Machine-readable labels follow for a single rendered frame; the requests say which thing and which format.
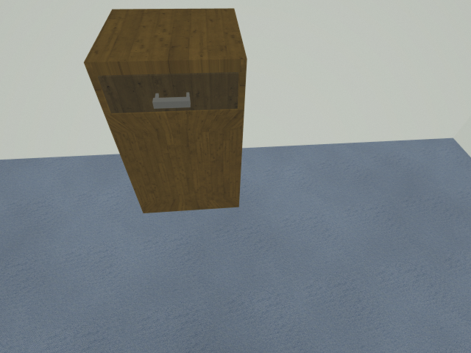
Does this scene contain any drawer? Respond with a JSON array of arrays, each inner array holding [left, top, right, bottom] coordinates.
[[98, 72, 238, 113]]

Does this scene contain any cabinet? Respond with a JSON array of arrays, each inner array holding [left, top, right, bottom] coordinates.
[[84, 8, 247, 213]]

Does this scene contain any handle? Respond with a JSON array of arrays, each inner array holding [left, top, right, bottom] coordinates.
[[152, 92, 191, 109]]

